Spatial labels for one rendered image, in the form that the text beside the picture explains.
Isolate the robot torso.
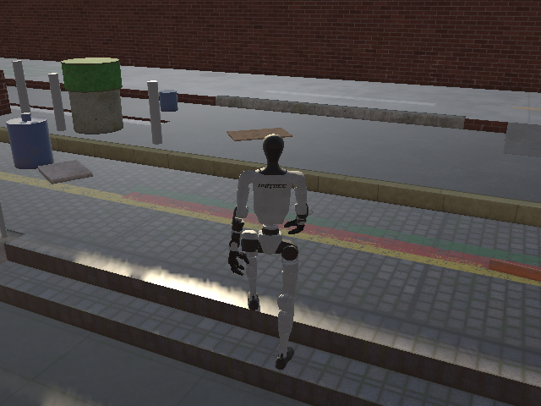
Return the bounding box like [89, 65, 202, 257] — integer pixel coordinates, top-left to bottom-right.
[252, 167, 292, 255]

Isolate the right robot forearm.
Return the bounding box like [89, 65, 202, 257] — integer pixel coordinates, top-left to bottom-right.
[296, 203, 309, 225]

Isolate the left robot forearm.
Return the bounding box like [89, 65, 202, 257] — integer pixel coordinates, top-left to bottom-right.
[229, 206, 244, 251]

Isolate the right robot hand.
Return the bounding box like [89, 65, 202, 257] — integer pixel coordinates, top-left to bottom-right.
[284, 218, 305, 234]

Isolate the right robot foot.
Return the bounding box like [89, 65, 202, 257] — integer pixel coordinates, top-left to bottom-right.
[275, 347, 294, 370]

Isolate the robot left upper arm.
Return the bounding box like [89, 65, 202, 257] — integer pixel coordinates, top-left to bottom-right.
[235, 170, 255, 218]

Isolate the robot right upper arm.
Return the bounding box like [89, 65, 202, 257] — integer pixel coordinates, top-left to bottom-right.
[290, 171, 307, 215]

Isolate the left robot hand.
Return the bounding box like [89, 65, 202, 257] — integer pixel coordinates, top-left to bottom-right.
[228, 250, 249, 276]

